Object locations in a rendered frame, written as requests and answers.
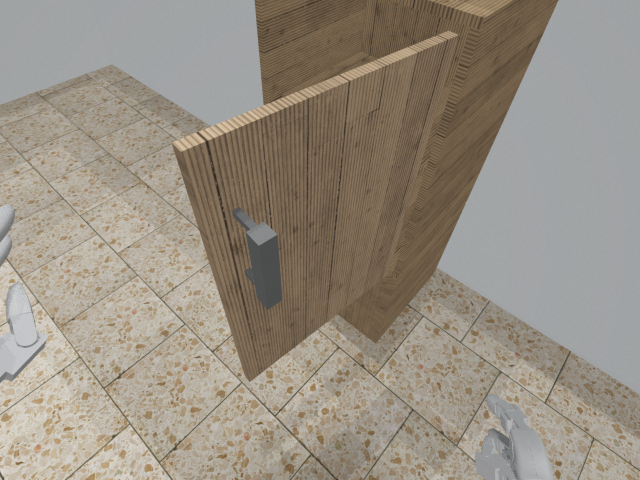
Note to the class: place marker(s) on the handle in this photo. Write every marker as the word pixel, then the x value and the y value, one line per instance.
pixel 264 255

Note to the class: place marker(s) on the robot right hand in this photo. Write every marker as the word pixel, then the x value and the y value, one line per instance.
pixel 522 456

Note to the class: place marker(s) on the cupboard door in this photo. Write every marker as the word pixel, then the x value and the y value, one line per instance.
pixel 331 170

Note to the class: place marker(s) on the robot left hand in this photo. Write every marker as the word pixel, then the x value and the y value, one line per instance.
pixel 23 344

